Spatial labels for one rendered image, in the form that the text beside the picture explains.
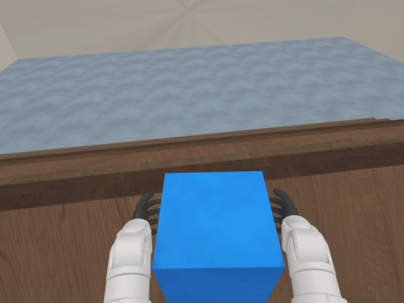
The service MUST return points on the robot left hand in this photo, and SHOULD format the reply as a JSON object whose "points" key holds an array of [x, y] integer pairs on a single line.
{"points": [[141, 209]]}

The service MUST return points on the robot right hand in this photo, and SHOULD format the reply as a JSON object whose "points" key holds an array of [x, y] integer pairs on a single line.
{"points": [[287, 207]]}

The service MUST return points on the robot right forearm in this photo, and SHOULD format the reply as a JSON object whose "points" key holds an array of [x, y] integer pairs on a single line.
{"points": [[309, 262]]}

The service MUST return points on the carton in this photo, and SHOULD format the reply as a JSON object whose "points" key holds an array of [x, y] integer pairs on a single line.
{"points": [[216, 239]]}

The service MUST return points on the robot left forearm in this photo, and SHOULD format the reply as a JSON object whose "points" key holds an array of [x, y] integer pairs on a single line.
{"points": [[129, 267]]}

